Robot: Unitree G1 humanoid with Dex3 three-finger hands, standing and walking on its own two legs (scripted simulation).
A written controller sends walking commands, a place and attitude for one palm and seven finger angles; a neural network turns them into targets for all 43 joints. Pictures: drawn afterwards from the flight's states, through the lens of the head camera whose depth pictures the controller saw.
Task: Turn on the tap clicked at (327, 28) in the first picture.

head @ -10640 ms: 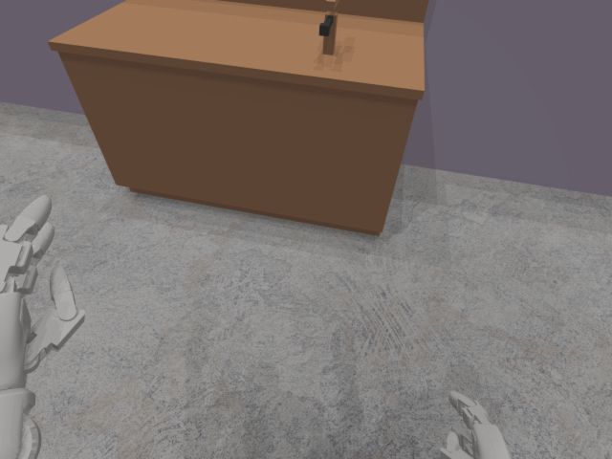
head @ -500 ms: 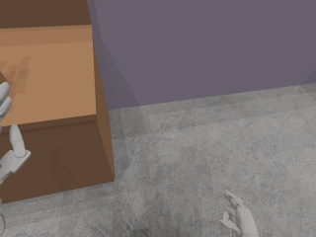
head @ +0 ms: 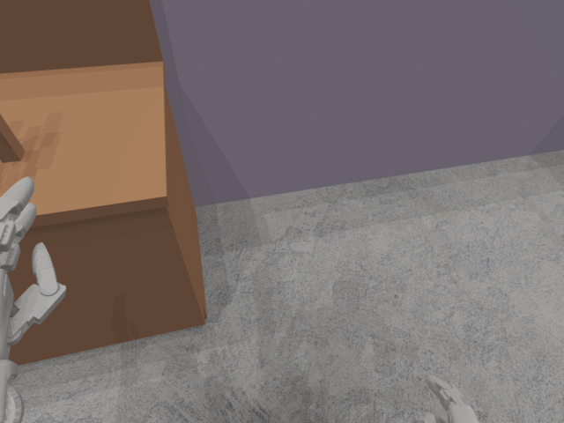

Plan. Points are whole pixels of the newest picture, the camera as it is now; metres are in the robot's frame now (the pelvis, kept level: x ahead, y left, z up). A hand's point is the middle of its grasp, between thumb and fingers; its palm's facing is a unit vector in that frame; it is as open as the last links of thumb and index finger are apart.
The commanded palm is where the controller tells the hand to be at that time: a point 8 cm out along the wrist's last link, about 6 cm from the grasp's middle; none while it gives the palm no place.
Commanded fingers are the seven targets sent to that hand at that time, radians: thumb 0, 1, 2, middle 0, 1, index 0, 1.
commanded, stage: come to a stop and stand still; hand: left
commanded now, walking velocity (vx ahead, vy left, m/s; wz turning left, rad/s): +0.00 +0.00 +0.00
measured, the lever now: out of the picture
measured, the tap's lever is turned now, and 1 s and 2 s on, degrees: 0 0 0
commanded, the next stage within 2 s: look again from close up in 0.42 s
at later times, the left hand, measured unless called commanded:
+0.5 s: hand (57, 290) +0.21 +0.25 +0.16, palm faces +0.40 -0.83 -0.38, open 7.4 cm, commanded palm +0.16 +0.29 +0.18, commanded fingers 0.00 0.90 0.90 -0.20 -0.30 -0.20 -0.30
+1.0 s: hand (30, 242) +0.26 +0.30 +0.17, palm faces +0.41 -0.86 -0.32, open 7.5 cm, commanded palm +0.20 +0.33 +0.18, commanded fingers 0.00 0.90 0.90 -0.20 -0.30 -0.20 -0.30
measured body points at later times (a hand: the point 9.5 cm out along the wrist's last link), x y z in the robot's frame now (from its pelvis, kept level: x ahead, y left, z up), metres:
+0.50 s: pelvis +0.00 +0.01 +0.00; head +0.01 +0.01 +0.45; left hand +0.18 +0.29 +0.18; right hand +0.15 -0.21 -0.09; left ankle +0.03 +0.12 -0.73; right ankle +0.03 -0.09 -0.73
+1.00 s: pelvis +0.04 +0.05 +0.00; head +0.06 +0.08 +0.45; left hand +0.24 +0.35 +0.18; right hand +0.21 -0.17 -0.06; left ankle +0.03 +0.12 -0.73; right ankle +0.03 -0.08 -0.73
